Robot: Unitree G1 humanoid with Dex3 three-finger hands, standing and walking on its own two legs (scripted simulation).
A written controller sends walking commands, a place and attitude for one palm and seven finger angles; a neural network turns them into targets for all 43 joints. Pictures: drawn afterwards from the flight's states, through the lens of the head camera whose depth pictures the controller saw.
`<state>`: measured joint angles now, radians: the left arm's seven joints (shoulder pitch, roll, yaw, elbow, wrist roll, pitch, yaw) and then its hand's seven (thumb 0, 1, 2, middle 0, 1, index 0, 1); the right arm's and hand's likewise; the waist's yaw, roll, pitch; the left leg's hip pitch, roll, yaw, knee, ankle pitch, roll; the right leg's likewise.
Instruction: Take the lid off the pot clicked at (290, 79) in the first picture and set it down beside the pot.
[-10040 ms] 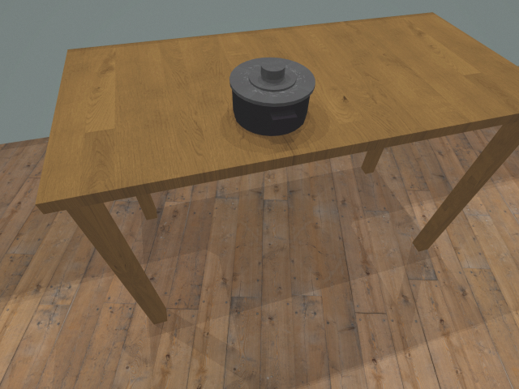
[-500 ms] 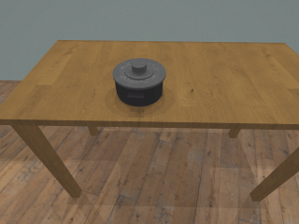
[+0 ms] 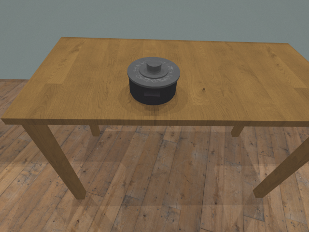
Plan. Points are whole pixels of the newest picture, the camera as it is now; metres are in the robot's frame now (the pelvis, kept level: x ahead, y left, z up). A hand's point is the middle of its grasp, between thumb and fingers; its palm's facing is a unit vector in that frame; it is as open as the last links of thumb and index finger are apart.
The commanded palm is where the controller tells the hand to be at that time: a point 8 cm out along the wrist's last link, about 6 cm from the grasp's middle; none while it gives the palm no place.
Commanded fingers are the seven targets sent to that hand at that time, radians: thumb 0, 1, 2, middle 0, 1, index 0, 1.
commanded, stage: come to a stop and stand still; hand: left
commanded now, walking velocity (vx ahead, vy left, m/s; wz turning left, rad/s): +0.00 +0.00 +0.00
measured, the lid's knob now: (154, 65) +0.61 +0.04 +0.13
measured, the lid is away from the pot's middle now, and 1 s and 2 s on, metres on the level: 0.00 0.00 0.00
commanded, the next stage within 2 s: look again from close up in 0.08 s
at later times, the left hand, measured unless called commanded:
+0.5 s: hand out of the picture +0.00 +0.14 -0.17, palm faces +0.05 -0.99 -0.15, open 7.4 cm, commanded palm none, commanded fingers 0.00 0.90 0.90 -0.20 -0.30 -0.20 -0.30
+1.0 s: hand out of the picture +0.07 +0.12 -0.17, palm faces +0.03 -0.98 -0.19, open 7.3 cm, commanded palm none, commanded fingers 0.00 0.90 0.90 -0.20 -0.30 -0.20 -0.30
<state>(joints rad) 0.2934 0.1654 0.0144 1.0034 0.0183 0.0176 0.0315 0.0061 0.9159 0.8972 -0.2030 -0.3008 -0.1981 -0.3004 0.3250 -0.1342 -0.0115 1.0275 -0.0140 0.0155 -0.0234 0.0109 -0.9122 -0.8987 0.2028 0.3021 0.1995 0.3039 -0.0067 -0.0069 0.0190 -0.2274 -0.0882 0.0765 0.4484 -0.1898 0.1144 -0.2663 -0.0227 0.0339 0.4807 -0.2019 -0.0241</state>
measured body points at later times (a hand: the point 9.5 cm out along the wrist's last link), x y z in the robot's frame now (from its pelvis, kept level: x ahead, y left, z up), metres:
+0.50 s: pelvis +0.03 -0.02 +0.00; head +0.03 -0.01 +0.45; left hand +0.00 +0.19 -0.16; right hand +0.05 -0.25 -0.15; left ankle +0.04 +0.04 -0.74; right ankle +0.06 -0.15 -0.74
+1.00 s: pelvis +0.05 -0.05 +0.01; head +0.07 -0.05 +0.45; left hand +0.07 +0.18 -0.15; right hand +0.06 -0.27 -0.15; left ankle +0.04 +0.04 -0.74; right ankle +0.06 -0.15 -0.74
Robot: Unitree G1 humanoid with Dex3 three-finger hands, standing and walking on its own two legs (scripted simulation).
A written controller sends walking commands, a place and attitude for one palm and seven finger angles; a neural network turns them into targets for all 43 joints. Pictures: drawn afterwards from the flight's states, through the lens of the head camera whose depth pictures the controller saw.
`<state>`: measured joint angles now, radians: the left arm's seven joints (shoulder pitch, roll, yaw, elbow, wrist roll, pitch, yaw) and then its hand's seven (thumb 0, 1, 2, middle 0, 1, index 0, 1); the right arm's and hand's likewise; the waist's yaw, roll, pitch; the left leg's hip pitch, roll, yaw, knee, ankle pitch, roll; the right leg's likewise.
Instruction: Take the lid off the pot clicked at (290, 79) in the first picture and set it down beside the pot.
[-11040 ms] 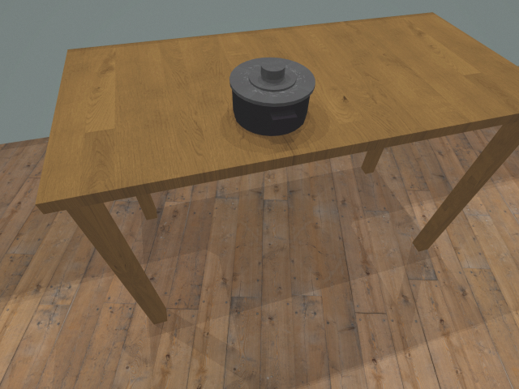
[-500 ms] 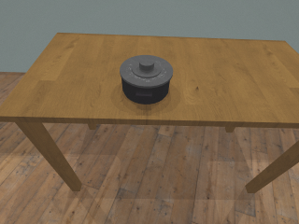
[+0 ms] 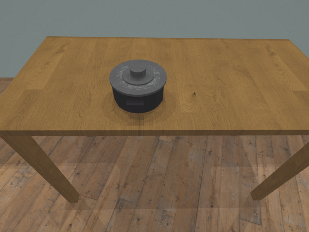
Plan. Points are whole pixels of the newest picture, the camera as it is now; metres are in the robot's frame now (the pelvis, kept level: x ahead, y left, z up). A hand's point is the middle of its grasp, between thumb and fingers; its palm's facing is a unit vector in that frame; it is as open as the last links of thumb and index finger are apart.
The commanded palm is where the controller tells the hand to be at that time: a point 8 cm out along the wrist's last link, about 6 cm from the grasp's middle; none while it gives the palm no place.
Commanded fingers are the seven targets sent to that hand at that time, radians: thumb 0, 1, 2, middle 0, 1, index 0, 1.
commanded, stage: look again from close up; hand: left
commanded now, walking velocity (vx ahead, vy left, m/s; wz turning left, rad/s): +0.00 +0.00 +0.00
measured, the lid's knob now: (137, 70) +0.55 +0.09 +0.13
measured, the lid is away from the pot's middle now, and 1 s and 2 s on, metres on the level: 0.00 0.00 0.00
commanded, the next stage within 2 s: shuffle to correct the standing spot in 0.62 s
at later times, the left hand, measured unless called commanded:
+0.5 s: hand out of the picture -0.01 +0.14 -0.18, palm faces +0.05 -0.99 -0.15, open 7.3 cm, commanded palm none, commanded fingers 0.00 0.90 0.90 -0.20 -0.30 -0.20 -0.30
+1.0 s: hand out of the picture -0.01 +0.14 -0.18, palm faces +0.08 -0.99 -0.15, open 7.4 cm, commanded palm none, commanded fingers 0.00 0.90 0.90 -0.20 -0.30 -0.20 -0.30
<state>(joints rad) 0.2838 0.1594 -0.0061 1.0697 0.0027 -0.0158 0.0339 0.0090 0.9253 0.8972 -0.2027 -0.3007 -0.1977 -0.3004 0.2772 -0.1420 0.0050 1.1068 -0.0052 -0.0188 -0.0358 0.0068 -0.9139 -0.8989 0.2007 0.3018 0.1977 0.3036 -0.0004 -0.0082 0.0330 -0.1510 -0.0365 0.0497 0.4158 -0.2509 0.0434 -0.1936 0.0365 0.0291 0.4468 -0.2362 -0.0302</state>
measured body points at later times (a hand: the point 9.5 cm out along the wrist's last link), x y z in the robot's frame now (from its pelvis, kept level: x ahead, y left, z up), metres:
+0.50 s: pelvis +0.00 -0.01 +0.00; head +0.01 -0.01 +0.45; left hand -0.01 +0.20 -0.16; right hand +0.01 -0.23 -0.16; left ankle -0.02 +0.09 -0.74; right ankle +0.00 -0.10 -0.74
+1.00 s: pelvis +0.02 -0.02 -0.01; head +0.03 -0.01 +0.44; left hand -0.01 +0.20 -0.17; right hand +0.00 -0.23 -0.16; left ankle -0.02 +0.09 -0.74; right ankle +0.00 -0.10 -0.74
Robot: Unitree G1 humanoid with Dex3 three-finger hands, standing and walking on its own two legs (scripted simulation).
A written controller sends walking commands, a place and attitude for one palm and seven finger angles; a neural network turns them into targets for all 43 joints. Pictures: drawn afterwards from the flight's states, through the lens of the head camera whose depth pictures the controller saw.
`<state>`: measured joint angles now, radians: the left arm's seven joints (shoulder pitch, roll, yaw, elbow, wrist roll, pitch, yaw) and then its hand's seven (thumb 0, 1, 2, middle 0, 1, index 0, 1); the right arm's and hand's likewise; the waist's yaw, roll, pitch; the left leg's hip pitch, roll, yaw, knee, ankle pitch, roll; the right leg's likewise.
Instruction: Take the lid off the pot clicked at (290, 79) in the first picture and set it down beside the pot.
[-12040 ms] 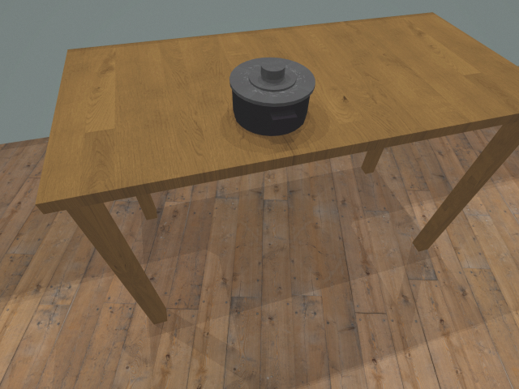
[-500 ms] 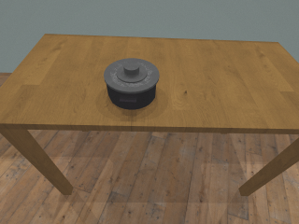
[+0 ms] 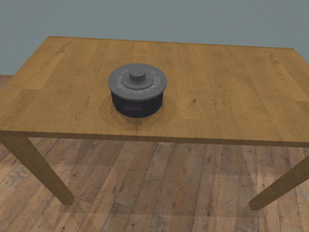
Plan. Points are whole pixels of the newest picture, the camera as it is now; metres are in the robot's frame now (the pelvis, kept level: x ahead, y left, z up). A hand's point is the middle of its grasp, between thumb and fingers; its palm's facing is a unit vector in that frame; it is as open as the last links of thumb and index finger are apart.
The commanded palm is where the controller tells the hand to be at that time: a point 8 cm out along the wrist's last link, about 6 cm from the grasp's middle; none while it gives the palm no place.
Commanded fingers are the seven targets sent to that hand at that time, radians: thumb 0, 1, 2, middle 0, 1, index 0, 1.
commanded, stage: shuffle to correct the standing spot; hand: left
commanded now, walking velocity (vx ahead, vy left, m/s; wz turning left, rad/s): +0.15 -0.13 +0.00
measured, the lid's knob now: (137, 73) +0.53 +0.09 +0.13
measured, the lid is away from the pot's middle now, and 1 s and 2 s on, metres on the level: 0.00 0.00 0.00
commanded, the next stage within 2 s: come to a stop and stand still in 0.58 s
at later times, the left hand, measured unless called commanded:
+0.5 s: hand out of the picture +0.09 +0.15 -0.20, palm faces +0.07 -0.99 -0.11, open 7.4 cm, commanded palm none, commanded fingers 0.00 0.90 0.90 -0.20 -0.30 -0.20 -0.30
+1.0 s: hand out of the picture +0.16 +0.08 -0.17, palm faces +0.02 -0.98 -0.22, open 7.3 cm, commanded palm none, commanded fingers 0.00 0.90 0.90 -0.20 -0.30 -0.20 -0.30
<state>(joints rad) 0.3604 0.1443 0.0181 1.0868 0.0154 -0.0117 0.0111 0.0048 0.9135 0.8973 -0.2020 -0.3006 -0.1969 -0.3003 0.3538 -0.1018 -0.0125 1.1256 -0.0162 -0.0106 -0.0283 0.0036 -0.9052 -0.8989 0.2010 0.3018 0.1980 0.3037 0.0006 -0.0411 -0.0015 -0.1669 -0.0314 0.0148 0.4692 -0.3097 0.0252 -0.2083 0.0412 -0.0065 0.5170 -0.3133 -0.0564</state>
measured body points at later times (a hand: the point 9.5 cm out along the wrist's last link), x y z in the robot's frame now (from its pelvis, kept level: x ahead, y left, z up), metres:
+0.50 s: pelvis +0.08 -0.02 +0.00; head +0.10 +0.04 +0.44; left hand +0.09 +0.21 -0.18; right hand +0.13 -0.25 -0.13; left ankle +0.10 +0.08 -0.74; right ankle +0.03 -0.15 -0.64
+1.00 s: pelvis +0.09 -0.11 +0.00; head +0.12 -0.10 +0.45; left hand +0.16 +0.13 -0.15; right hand +0.12 -0.36 -0.15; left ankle +0.10 +0.01 -0.70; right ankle +0.12 -0.24 -0.74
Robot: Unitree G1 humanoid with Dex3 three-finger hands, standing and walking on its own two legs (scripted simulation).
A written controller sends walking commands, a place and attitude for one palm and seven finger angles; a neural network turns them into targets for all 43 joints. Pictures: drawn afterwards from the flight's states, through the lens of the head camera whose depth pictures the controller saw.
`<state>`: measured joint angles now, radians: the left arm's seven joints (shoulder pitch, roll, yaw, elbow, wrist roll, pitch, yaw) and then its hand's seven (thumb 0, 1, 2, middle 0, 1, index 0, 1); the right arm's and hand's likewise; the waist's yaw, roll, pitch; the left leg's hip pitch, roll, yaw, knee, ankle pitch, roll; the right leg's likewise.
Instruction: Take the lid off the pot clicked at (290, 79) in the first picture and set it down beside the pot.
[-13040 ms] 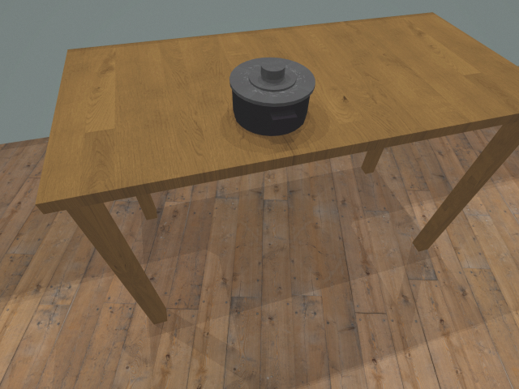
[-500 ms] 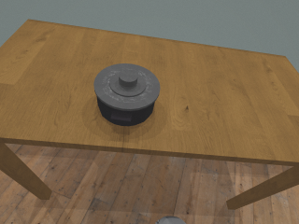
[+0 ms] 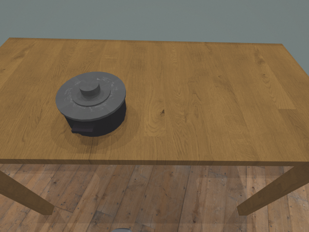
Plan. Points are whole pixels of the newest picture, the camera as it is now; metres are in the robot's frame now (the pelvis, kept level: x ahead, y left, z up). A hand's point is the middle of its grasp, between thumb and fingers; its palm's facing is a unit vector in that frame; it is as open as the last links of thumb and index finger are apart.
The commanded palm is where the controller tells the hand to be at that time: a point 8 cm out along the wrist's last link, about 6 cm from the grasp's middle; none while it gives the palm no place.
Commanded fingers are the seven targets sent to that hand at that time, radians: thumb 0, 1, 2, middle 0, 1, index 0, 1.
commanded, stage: come to a stop and stand still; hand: left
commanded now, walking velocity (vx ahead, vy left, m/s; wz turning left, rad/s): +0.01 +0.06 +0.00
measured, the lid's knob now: (89, 87) +0.44 +0.20 +0.13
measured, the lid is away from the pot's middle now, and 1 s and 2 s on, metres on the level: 0.00 0.00 0.00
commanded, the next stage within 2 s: look again from close up in 0.60 s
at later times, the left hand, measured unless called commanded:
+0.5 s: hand out of the picture -0.05 +0.25 -0.18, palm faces +0.05 -0.97 -0.25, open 7.4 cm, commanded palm none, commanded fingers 0.00 0.90 0.90 -0.20 -0.30 -0.20 -0.30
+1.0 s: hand out of the picture +0.00 +0.20 -0.17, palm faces +0.01 -0.98 -0.18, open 7.4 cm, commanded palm none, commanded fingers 0.00 0.90 0.90 -0.20 -0.30 -0.20 -0.30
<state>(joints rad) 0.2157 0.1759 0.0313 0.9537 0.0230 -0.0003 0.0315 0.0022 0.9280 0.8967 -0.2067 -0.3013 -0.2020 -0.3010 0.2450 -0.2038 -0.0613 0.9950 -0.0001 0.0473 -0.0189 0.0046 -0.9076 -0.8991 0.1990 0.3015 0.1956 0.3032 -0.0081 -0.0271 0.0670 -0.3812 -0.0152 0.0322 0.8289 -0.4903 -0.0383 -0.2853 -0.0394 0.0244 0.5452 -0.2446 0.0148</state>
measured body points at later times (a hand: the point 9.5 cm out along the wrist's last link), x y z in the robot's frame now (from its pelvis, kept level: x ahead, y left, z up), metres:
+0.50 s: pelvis -0.03 +0.05 -0.01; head -0.04 +0.06 +0.44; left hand -0.05 +0.30 -0.16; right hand +0.05 -0.18 -0.15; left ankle +0.02 +0.10 -0.73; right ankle +0.02 -0.13 -0.73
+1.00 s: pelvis +0.00 +0.03 +0.00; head +0.02 +0.03 +0.45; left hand +0.00 +0.25 -0.16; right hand +0.01 -0.19 -0.15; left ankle +0.02 +0.10 -0.73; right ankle +0.03 -0.13 -0.73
